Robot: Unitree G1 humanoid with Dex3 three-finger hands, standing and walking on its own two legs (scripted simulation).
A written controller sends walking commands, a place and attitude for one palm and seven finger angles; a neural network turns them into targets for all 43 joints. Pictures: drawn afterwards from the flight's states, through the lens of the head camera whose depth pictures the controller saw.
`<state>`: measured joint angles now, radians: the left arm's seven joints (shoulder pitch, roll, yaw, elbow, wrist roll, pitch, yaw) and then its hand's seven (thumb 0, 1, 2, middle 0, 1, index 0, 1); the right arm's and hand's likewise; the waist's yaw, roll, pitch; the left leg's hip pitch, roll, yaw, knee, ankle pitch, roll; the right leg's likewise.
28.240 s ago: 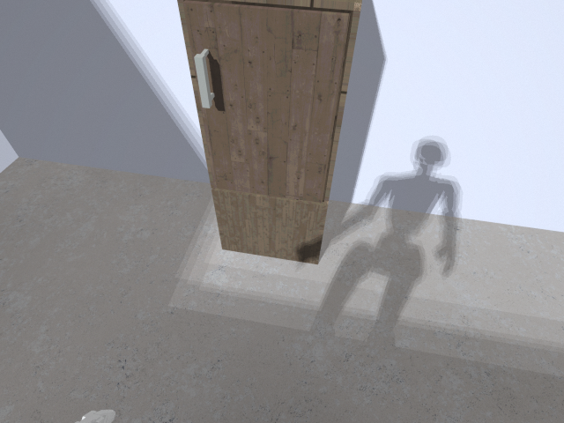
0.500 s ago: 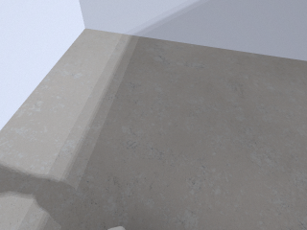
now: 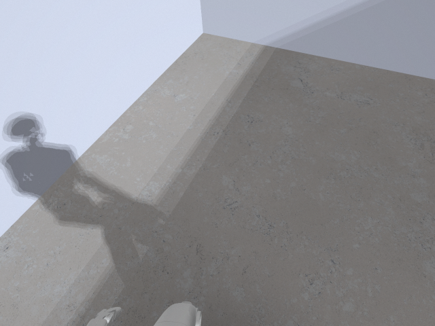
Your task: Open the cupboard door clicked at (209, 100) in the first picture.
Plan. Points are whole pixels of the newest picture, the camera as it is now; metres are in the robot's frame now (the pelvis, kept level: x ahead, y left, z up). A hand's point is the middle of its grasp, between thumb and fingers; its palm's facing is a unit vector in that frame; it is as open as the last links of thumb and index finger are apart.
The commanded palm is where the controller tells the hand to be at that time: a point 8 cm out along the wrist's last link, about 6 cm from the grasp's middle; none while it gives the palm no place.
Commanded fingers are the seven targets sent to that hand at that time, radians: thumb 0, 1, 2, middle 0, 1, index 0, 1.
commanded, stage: turn to face it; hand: left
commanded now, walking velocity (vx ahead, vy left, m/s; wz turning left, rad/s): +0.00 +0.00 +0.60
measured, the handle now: out of the picture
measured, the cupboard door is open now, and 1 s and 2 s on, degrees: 45 45 45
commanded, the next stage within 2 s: none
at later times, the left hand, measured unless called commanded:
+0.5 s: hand out of the picture +0.04 +0.21 -0.16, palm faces +0.34 -0.89 -0.31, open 7.4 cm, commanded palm none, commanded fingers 0.00 0.90 0.90 -0.20 -0.30 -0.20 -0.30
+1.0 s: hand out of the picture -0.06 +0.16 -0.18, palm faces +0.63 -0.74 -0.24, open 7.3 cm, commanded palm none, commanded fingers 0.00 0.90 0.90 -0.20 -0.30 -0.20 -0.30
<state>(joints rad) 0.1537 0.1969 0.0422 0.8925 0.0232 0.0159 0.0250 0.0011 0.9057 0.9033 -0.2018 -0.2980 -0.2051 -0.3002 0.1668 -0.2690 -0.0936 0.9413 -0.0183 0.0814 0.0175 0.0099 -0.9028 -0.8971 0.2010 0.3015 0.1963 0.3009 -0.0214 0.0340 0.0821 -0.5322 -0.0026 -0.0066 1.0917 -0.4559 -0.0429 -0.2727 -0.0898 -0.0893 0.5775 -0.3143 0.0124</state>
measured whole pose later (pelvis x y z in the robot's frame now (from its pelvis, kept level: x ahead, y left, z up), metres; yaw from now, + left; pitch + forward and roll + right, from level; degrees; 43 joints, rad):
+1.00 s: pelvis +0.02 -0.05 +0.00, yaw +38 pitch +1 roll +0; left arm 0.19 0.25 0.07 0.93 0.02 0.07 0.01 0.01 0.91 0.90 -0.20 -0.30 -0.21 -0.30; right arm 0.14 -0.21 -0.05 0.90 -0.02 0.04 0.01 0.01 -0.90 -0.90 0.20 0.30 0.20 0.30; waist 0.01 -0.05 0.10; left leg -0.30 0.01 0.02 0.58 -0.31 0.01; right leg -0.46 -0.11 -0.07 1.05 -0.49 0.07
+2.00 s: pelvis +0.09 -0.08 +0.00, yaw +73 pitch +0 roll +1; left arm 0.17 0.19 0.04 0.87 0.02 0.02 0.02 0.00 0.91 0.90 -0.20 -0.30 -0.21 -0.30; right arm 0.15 -0.27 -0.09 0.94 -0.02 0.09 0.02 0.01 -0.90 -0.90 0.20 0.30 0.20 0.30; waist -0.02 0.05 0.10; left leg -0.51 -0.02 -0.03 1.14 -0.44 -0.04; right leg -0.26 -0.08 -0.11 0.58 -0.32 0.00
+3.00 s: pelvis +0.11 -0.03 -0.01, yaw +105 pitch +1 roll +1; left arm 0.24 0.23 0.05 0.97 0.01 0.05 0.02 0.00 0.91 0.90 -0.20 -0.30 -0.21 -0.30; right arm 0.12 -0.20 -0.04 0.95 -0.02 0.03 0.00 0.01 -0.90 -0.90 0.20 0.30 0.19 0.30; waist 0.03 -0.07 0.10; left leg -0.28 -0.01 0.05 0.60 -0.33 0.03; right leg -0.34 -0.12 -0.10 0.87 -0.54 0.06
